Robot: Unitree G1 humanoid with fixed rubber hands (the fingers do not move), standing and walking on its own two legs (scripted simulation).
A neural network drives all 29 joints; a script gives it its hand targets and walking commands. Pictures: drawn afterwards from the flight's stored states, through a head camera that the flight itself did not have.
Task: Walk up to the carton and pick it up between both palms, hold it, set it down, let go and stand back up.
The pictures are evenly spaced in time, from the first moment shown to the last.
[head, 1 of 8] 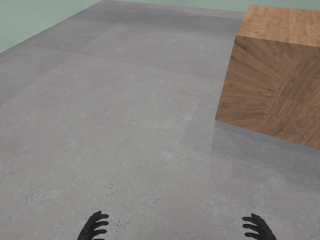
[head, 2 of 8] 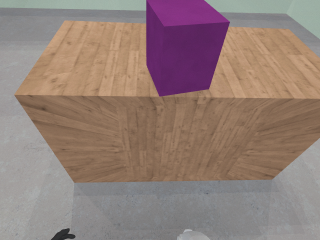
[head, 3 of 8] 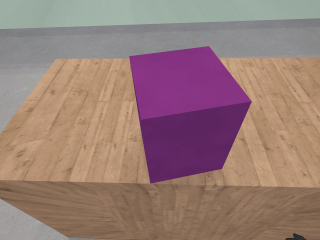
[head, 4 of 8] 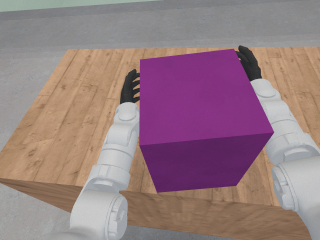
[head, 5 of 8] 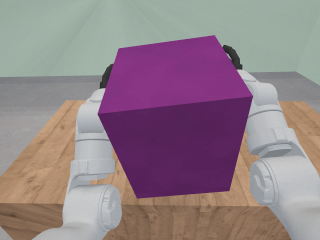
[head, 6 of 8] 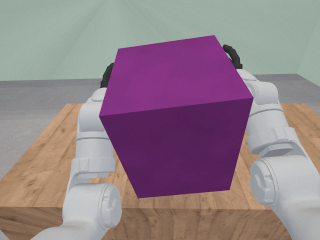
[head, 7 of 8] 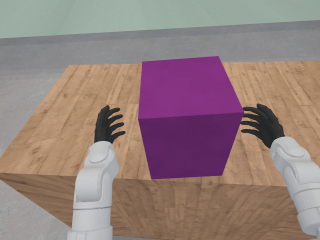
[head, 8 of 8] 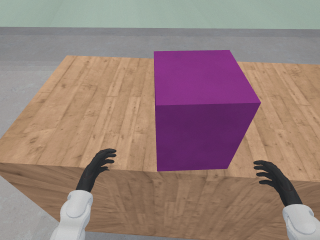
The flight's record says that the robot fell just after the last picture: no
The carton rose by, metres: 0.17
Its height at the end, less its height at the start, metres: +0.00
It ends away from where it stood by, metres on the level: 0.02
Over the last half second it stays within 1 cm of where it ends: yes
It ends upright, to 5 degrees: yes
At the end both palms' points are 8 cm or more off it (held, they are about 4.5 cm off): yes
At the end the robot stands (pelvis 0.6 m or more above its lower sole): yes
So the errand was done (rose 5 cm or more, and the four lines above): yes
